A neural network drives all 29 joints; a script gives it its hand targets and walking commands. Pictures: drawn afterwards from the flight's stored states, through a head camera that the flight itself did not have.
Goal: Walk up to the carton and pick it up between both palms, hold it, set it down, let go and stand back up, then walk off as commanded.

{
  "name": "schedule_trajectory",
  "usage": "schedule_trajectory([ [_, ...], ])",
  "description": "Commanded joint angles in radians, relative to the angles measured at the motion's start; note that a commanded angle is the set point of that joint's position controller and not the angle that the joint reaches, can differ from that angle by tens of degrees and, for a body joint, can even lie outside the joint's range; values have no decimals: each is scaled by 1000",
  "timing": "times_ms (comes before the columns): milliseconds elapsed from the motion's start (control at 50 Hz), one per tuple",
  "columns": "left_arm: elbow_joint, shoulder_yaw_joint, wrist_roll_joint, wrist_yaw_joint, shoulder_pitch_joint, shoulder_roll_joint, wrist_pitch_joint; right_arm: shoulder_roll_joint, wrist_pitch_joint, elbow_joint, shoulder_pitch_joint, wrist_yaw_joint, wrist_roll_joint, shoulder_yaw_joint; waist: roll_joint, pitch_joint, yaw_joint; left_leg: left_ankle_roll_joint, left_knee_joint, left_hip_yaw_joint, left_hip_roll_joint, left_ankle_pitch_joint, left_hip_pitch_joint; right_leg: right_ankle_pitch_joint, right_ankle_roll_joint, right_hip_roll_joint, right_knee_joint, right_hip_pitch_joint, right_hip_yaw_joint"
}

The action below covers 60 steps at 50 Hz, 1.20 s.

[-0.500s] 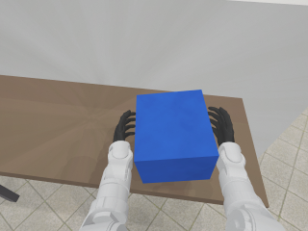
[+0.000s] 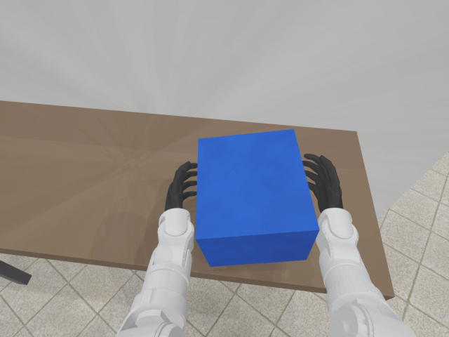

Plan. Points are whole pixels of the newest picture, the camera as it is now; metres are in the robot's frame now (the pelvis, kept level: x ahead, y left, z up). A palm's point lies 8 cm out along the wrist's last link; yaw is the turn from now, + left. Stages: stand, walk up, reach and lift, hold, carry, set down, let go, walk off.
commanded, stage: set down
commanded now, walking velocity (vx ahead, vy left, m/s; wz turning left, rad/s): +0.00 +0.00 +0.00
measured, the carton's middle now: (251, 198) +0.38 -0.04 +0.00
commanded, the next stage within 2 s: none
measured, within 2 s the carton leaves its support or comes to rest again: rests again in 1.36 s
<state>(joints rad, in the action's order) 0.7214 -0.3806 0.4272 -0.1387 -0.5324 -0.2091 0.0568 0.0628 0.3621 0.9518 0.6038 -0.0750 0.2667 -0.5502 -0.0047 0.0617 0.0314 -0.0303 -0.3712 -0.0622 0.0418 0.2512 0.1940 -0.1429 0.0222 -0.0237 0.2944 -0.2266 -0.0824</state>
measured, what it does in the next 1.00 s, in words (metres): stands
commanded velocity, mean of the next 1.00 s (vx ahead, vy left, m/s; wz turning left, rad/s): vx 0.00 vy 0.00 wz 0.00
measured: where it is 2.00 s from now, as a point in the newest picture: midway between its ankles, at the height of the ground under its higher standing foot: outside the picture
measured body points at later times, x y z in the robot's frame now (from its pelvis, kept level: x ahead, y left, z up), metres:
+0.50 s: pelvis +0.00 +0.00 +0.00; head +0.09 +0.01 +0.44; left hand +0.38 +0.11 -0.01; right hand +0.38 -0.18 +0.00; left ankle -0.04 +0.14 -0.75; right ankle +0.00 -0.10 -0.75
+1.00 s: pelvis +0.01 +0.00 +0.00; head +0.13 +0.00 +0.43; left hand +0.39 +0.10 -0.04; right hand +0.39 -0.18 -0.02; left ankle -0.04 +0.14 -0.75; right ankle +0.00 -0.10 -0.75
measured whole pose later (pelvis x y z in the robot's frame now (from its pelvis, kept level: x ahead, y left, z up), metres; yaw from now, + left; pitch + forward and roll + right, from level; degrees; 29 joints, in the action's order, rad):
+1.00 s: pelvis +0.01 +0.00 +0.00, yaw -1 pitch +14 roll -1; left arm 0.82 -0.43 0.44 -0.15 -0.53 -0.21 0.28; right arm 0.07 0.53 1.01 0.60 -0.07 0.34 -0.61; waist -0.01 0.02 0.03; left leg -0.03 -0.37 -0.05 0.04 0.24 0.38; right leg -0.13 0.03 -0.02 0.29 -0.41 -0.08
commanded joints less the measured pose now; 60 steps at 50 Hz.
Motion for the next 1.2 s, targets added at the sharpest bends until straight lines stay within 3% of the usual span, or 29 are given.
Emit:
schedule_trajectory([
  [0,-105,202,35,58,-498,-450,126,363,45,72,473,-65,191,175,-43,-559,-7,-23,3,126,6,-513,-29,350,-7,-14,50,75,-44],
  [100,-65,178,41,56,-485,-434,156,367,63,73,487,-65,202,187,-6,-579,-38,-9,-6,134,5,-551,-11,411,-15,-15,60,81,-32],
  [140,-75,216,27,52,-541,-460,169,362,68,68,496,-58,203,164,-28,-599,9,-25,-11,118,1,-521,-8,371,-8,-19,67,68,-40],
  [200,-51,193,46,47,-472,-444,157,347,62,83,471,-72,200,153,-54,-564,-23,-27,-7,123,9,-540,-10,336,0,-24,58,45,-49],
  [240,-38,154,54,55,-452,-436,167,364,70,55,475,-64,205,185,-16,-561,-41,-12,-2,130,4,-548,8,369,-5,-21,54,81,-30],
  [260,-16,176,48,57,-450,-452,164,341,82,58,494,-57,200,181,-25,-569,-13,-17,-5,122,7,-550,6,403,-9,-20,67,64,-42],
  [300,-29,169,57,52,-450,-444,179,361,73,78,461,-61,198,181,-36,-548,-36,-19,-7,124,-3,-516,37,371,-14,-15,69,98,-28],
  [360,-30,178,46,53,-470,-447,196,357,80,110,466,-59,219,146,-36,-580,-3,-25,-12,120,3,-534,21,379,-2,-17,67,55,-32],
  [440,30,138,55,58,-431,-437,211,370,92,95,470,-59,219,179,-16,-559,-39,-13,-16,130,6,-563,53,403,-1,-18,75,72,-22],
  [460,-20,183,51,57,-471,-453,224,382,110,67,482,-54,224,170,-30,-628,-9,-15,-25,124,-2,-545,76,464,-13,-8,93,91,-29],
  [480,-12,168,65,55,-442,-455,240,400,109,99,470,-59,213,185,-32,-576,-39,-17,-20,118,6,-575,61,439,-12,-20,93,90,-17],
  [540,10,196,46,46,-432,-498,243,391,115,127,444,-55,225,175,-33,-621,2,-20,-44,106,8,-594,30,390,6,-29,72,17,-43],
  [560,11,171,72,47,-419,-468,246,391,118,113,451,-63,227,175,-67,-617,-31,-27,-30,119,11,-600,14,346,16,-31,65,4,-31],
  [640,33,176,57,46,-423,-445,272,389,130,129,446,-58,215,186,-55,-636,-33,-23,-46,115,5,-611,48,429,8,-17,78,9,-18],
  [660,27,180,74,50,-423,-506,273,426,141,108,470,-59,261,156,-42,-664,-2,-24,-42,107,9,-622,31,423,8,-22,71,6,-32],
  [680,54,160,81,47,-403,-460,276,402,132,160,427,-58,240,177,-48,-617,-39,-20,-48,121,2,-633,51,448,5,-23,83,11,-16],
  [760,54,207,58,58,-415,-516,304,445,170,112,450,-51,256,174,-33,-657,-1,-19,-71,105,5,-657,74,481,6,-23,99,-7,-25],
  [820,41,210,77,63,-402,-558,329,490,173,191,400,-46,276,164,-53,-652,18,-28,-73,104,3,-679,63,484,7,-18,91,1,-27],
  [840,80,187,86,52,-378,-504,324,431,177,153,425,-51,247,178,-66,-686,-33,-30,-65,106,6,-663,79,476,14,-25,99,14,-17],
  [880,52,201,101,64,-383,-599,336,552,183,145,442,-50,269,168,-57,-644,-12,-17,-66,99,9,-676,67,491,9,-17,84,-18,-22],
  [900,74,206,83,43,-377,-509,337,417,193,166,430,-47,248,180,-79,-716,-23,-40,-80,94,11,-741,42,508,6,-33,98,-16,-28],
  [920,53,211,90,48,-393,-555,350,458,198,189,421,-44,280,142,-70,-703,3,-41,-98,82,16,-770,28,478,12,-31,90,-50,-41],
  [980,131,176,84,50,-300,-488,343,413,203,195,399,-36,252,199,-37,-669,-37,-32,-82,99,6,-739,43,517,13,-34,82,-28,-26],
  [1080,85,149,124,65,-367,-535,372,516,195,184,412,-36,308,152,-14,-634,-24,-14,-42,108,-7,-586,167,541,-6,-5,108,43,-14],
  [1100,82,176,107,70,-377,-572,380,530,195,204,398,-35,325,136,-20,-629,9,-11,-56,105,-7,-571,153,495,-4,-7,97,13,-21],
  [1120,165,126,104,72,-331,-474,365,472,196,188,403,-32,295,169,-10,-607,-31,-6,-40,115,-10,-532,192,503,-3,-6,109,41,2],
  [1140,120,142,113,78,-374,-521,374,480,189,189,413,-32,321,113,10,-591,11,2,-37,104,-5,-531,183,494,-5,-12,107,28,-18],
  [1160,129,106,142,85,-361,-554,371,562,179,172,403,-43,335,125,5,-589,-15,1,-20,105,-8,-509,181,495,-16,0,106,64,-5],
  [1180,145,133,87,61,-324,-385,375,355,197,183,377,-31,269,151,-13,-665,-23,-15,-47,113,-10,-565,156,519,-2,-21,115,38,-7],
])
